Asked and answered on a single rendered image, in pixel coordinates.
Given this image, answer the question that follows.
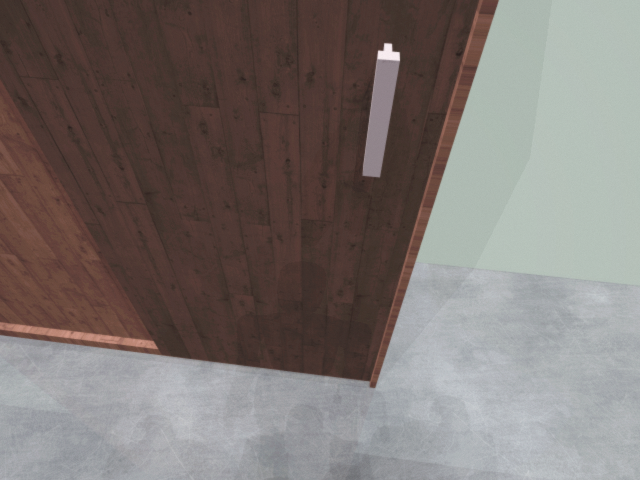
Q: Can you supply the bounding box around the handle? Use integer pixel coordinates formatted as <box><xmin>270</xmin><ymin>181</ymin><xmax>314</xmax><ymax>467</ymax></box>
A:
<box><xmin>363</xmin><ymin>43</ymin><xmax>400</xmax><ymax>177</ymax></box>

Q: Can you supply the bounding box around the wardrobe door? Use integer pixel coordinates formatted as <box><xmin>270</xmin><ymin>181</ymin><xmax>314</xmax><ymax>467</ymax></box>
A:
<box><xmin>0</xmin><ymin>80</ymin><xmax>153</xmax><ymax>341</ymax></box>
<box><xmin>0</xmin><ymin>0</ymin><xmax>479</xmax><ymax>381</ymax></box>

